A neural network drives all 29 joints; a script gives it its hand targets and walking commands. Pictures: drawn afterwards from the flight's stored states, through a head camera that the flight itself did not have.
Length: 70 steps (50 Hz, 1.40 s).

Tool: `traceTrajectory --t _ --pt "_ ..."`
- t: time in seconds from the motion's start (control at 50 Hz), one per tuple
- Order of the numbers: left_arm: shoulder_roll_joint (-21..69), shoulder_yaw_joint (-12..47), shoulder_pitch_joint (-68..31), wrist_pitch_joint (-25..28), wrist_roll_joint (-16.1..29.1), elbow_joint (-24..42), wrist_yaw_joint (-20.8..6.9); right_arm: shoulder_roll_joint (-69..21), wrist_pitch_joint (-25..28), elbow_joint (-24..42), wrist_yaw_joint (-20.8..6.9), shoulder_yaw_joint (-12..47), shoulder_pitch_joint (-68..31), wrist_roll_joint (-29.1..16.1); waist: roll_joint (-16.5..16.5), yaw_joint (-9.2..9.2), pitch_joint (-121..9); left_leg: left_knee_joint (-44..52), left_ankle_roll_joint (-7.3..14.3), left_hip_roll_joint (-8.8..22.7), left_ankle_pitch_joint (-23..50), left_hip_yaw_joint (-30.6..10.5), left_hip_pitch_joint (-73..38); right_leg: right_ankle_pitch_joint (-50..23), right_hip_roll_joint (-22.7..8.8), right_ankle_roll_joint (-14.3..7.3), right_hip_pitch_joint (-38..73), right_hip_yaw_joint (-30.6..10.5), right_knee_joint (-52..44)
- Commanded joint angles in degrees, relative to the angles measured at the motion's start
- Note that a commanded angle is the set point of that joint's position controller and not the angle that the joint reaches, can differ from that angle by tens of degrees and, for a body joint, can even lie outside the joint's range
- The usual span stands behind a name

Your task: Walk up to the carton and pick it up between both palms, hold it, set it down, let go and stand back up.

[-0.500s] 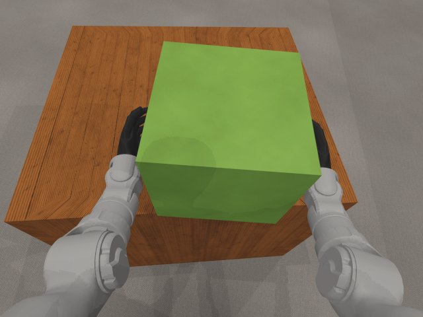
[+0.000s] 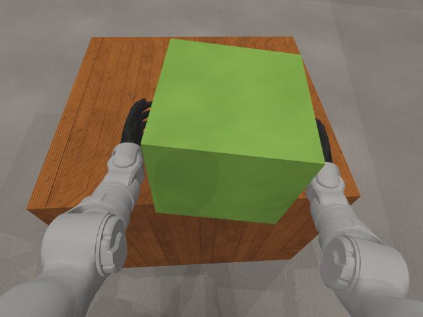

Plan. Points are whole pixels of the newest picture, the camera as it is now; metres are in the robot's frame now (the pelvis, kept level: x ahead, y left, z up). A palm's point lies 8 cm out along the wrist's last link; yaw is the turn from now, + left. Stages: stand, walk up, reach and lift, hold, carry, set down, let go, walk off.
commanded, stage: reach and lift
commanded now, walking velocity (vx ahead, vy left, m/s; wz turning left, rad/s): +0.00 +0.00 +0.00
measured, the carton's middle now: (225, 136) +0.49 -0.04 +0.03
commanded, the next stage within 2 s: none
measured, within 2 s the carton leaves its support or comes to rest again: neither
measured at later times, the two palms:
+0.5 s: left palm (122, 122) +0.44 +0.16 +0.12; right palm (324, 134) +0.42 -0.21 +0.11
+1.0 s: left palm (97, 124) +0.40 +0.18 +0.16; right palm (328, 135) +0.39 -0.19 +0.15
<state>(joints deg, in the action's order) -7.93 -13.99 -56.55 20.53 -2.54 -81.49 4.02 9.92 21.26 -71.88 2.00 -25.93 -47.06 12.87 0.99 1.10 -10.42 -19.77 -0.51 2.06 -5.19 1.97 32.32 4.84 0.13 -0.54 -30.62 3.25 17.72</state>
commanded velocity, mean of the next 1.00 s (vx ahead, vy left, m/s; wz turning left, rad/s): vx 0.00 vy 0.00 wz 0.00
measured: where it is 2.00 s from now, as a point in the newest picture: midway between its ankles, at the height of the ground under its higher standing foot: outside the picture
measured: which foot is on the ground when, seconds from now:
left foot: down 0.00-1.00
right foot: down 0.00-1.00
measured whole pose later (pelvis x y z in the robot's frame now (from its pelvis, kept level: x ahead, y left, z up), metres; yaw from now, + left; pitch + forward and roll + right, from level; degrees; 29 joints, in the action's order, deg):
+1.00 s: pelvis +0.01 +0.01 +0.01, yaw +1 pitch +0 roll -1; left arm -3.8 -17.2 -39.8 -20.2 -8.1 -34.5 1.2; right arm 7.8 -7.8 -47.0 3.5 -11.1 -39.2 -4.0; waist -1.8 2.6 -5.0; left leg -15.8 -0.2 1.4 -6.6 1.8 9.0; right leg 5.9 -0.3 -0.1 -6.7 3.3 12.8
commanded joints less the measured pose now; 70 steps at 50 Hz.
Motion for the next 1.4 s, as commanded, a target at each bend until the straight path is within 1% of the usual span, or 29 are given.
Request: traceTrajectory --t 0.0,0.08,0.12,0.2,0.24,0.28,0.34,0.42,0.44,0.46,0.54,0.58,0.6,0.64,0.7,0.76,0.78,0.84,0.9,0.96,0.98,1.02,1.08,1.12,1.2,1.24,1.26,1.36,1.38 --pt "32.0 9.9 -34.1 2.8 -2.6 9.2 -7.2 -31.4 3.2 8.3 -9.0 17.2 -40.9 1.8 -2.2 0.52 -35.6 0.1 -0.4 -0.9 3.9 1.6 -15.9 -12.8 0.5 2.2 19.3 1.6 1.8" --pt "33.0 12.4 -33.0 2.6 -0.5 11.6 -7.2 -33.2 2.2 11.8 -8.2 22.4 -40.1 -2.1 -2.7 0.82 -38.0 -1.2 -0.4 -1.2 9.7 1.1 -18.1 -19.8 0.9 2.6 22.4 1.0 2.4" --pt "33.7 13.9 -33.0 2.4 0.4 13.0 -7.2 -33.6 1.7 13.3 -7.7 24.9 -40.3 -3.8 -2.2 1.07 -38.6 -1.8 -0.6 -1.5 12.1 0.7 -18.6 -22.7 1.0 2.7 23.6 0.7 2.8" --pt "35.4 18.1 -31.9 1.8 2.7 18.8 -7.0 -35.1 0.4 17.7 -6.9 30.9 -39.0 -8.5 -1.8 1.44 -40.6 -3.3 -1.1 -1.8 18.5 -0.2 -20.8 -29.6 1.5 3.0 25.8 0.2 3.8" --pt "36.4 20.4 -31.3 1.0 3.8 22.3 -6.9 -36.1 -0.8 20.2 -6.6 34.5 -38.1 -11.0 -1.3 1.62 -40.9 -4.1 -1.5 -2.0 21.3 -1.0 -22.2 -31.7 1.7 3.1 26.0 -0.1 4.1" --pt "37.1 22.0 -30.5 -0.2 4.4 26.1 -6.6 -36.9 -2.4 22.7 -6.2 37.1 -37.2 -13.5 -1.3 1.72 -40.4 -4.5 -1.6 -2.2 23.1 -1.6 -23.3 -32.6 2.0 3.2 26.5 -0.6 4.1" --pt "37.6 23.7 -29.3 -2.8 5.1 31.7 -6.4 -37.3 -5.2 26.5 -5.6 39.9 -36.1 -16.8 -1.0 2.03 -38.7 -4.6 -1.7 -2.3 23.5 -2.6 -24.8 -31.9 2.4 3.3 27.2 -1.3 3.7" --pt "37.1 24.5 -27.7 -8.2 5.4 38.7 -6.4 -37.5 -10.2 31.0 -5.0 42.3 -34.4 -20.8 -1.2 1.91 -34.0 -4.1 -1.5 -2.5 22.5 -3.4 -27.0 -29.0 2.7 3.4 28.2 -2.4 2.3" --pt "37.2 24.4 -27.4 -9.9 5.3 40.5 -6.4 -37.5 -11.6 32.0 -4.8 42.5 -34.1 -21.6 -1.2 2.14 -32.4 -3.8 -1.6 -2.5 22.0 -3.6 -27.3 -28.1 2.7 3.4 28.7 -2.6 1.8" --pt "37.1 24.2 -27.1 -11.7 5.2 42.0 -6.6 -37.6 -13.0 32.8 -4.6 42.4 -33.9 -22.0 -1.2 1.98 -31.0 -3.3 -1.5 -2.7 21.3 -3.7 -27.8 -26.7 2.8 3.3 29.2 -2.8 1.3" --pt "36.8 22.3 -24.7 -19.9 3.8 46.6 -7.8 -37.6 -18.5 36.4 -3.7 40.5 -34.9 -22.7 -1.8 2.32 -23.5 -1.0 -0.9 -3.3 15.9 -3.3 -28.6 -20.4 2.5 3.5 30.6 -3.1 -1.0" --pt "37.0 20.9 -24.0 -23.7 2.7 47.4 -8.5 -37.4 -20.7 37.8 -3.5 38.4 -36.5 -22.0 -2.1 2.36 -20.5 0.5 -0.4 -3.4 11.4 -3.0 -28.8 -15.4 2.4 3.5 30.0 -2.8 -2.1" --pt "37.1 20.2 -23.5 -25.4 2.1 47.5 -8.9 -37.2 -21.5 38.0 -3.6 37.6 -37.1 -21.8 -2.0 2.06 -19.1 1.2 -0.2 -3.6 9.8 -2.7 -29.1 -12.8 2.4 3.3 29.5 -2.8 -2.8" --pt "37.4 19.5 -22.5 -28.3 1.2 48.1 -9.4 -36.9 -22.7 39.2 -3.8 35.9 -38.3 -21.1 -1.6 2.14 -18.3 2.1 -0.3 -3.4 7.8 -2.3 -30.2 -9.8 2.4 2.8 28.9 -2.2 -3.6" --pt "38.9 19.7 -21.9 -31.3 0.5 49.6 -9.9 -36.3 -23.2 40.4 -4.4 34.1 -39.1 -20.1 0.0 2.27 -19.3 2.6 -1.0 -3.1 7.4 -1.7 -32.0 -6.7 2.7 2.1 27.9 -1.1 -4.4" --pt "40.4 20.8 -21.8 -33.1 0.2 51.9 -9.7 -35.9 -23.1 40.7 -5.4 32.8 -39.5 -19.4 1.4 2.29 -20.8 3.1 -1.8 -2.5 7.7 -1.7 -34.3 -4.7 3.0 1.2 26.6 -0.2 -5.0" --pt "40.5 21.0 -21.9 -33.7 0.1 52.9 -9.6 -35.6 -23.1 40.6 -5.7 32.4 -39.2 -19.1 1.7 2.58 -21.0 3.3 -2.0 -2.4 7.5 -1.7 -34.8 -4.0 3.1 1.0 26.2 0.1 -5.2" --pt "40.2 20.8 -20.2 -35.9 -0.8 54.3 -9.5 -34.9 -23.6 39.9 -6.2 31.5 -37.7 -18.7 1.5 2.49 -19.6 4.1 -2.2 -2.4 6.5 -1.5 -35.0 -2.7 3.1 0.7 26.1 0.4 -5.6" --pt "39.3 19.7 -18.0 -38.5 -2.1 54.6 -10.2 -34.1 -24.4 40.5 -6.1 31.0 -37.6 -18.2 0.6 2.29 -16.4 4.8 -1.5 -2.6 4.5 -0.9 -34.1 -1.6 2.9 0.8 26.8 0.3 -5.9" --pt "38.5 19.4 -16.5 -40.7 -2.5 55.9 -11.1 -33.8 -25.1 42.3 -5.9 31.5 -37.9 -18.5 -0.6 2.11 -14.9 5.0 -0.9 -2.9 3.6 -0.5 -33.4 -1.8 2.8 0.7 27.9 0.3 -5.7" --pt "38.5 19.6 -16.5 -41.1 -2.3 57.3 -11.2 -34.0 -25.2 43.8 -5.8 32.0 -38.2 -18.6 -0.7 2.11 -15.8 4.7 -0.7 -3.0 4.3 -0.3 -33.6 -2.7 2.9 0.7 28.4 0.3 -5.4" --pt "38.5 21.1 -16.8 -42.0 -1.4 60.1 -11.5 -34.5 -25.6 47.0 -5.2 34.0 -38.9 -19.9 -1.4 2.40 -18.1 3.7 -0.6 -3.4 6.9 -0.2 -34.7 -6.1 2.9 1.0 29.9 0.4 -4.8" --pt "37.6 23.2 -16.0 -43.2 -0.1 65.0 -11.5 -35.1 -26.3 51.9 -4.2 37.7 -38.7 -22.6 -1.4 2.53 -21.8 2.0 -0.8 -4.1 12.0 -0.3 -36.4 -12.7 2.9 1.5 32.1 0.1 -3.6" --pt "36.7 24.0 -14.7 -44.2 0.2 67.5 -11.6 -35.2 -27.3 54.4 -3.2 40.1 -37.5 -23.9 -1.6 2.56 -22.0 1.4 -0.7 -4.6 13.6 -0.5 -36.7 -15.0 3.1 2.0 33.4 0.1 -3.1" --pt "35.0 23.8 -11.6 -46.7 -0.5 69.5 -12.3 -34.4 -30.0 55.6 -2.0 41.2 -34.5 -25.1 -1.3 2.38 -18.1 2.2 -0.3 -4.8 10.6 -0.5 -35.4 -12.7 2.7 2.4 32.8 -0.4 -3.5" --pt "34.4 23.5 -11.0 -48.1 -0.7 70.6 -12.7 -34.3 -31.2 56.3 -1.8 41.8 -33.9 -25.8 -1.9 2.27 -16.6 2.5 -0.1 -4.7 10.0 -0.5 -34.9 -11.8 2.7 2.4 32.8 -0.3 -3.4" --pt "34.0 23.5 -10.8 -48.6 -0.9 71.5 -12.9 -34.5 -31.8 56.8 -1.7 42.2 -33.6 -26.1 -1.7 2.22 -16.2 2.5 0.0 -4.9 10.0 -0.4 -34.9 -12.0 2.7 2.5 32.9 -0.4 -3.3" --pt "33.4 24.2 -9.0 -51.3 -0.6 76.0 -13.9 -33.8 -34.1 61.2 -0.7 44.2 -32.6 -28.4 -1.6 2.44 -15.9 1.7 -0.4 -5.0 14.4 -0.7 -36.6 -16.5 3.1 2.8 34.8 -0.2 -2.6" --pt "33.3 24.5 -8.7 -51.8 -0.5 76.7 -14.1 -33.5 -34.4 61.8 -0.5 44.5 -32.3 -28.8 -1.1 2.56 -15.8 1.6 -0.6 -5.0 15.0 -0.8 -36.8 -16.8 3.2 2.8 34.9 -0.1 -2.5"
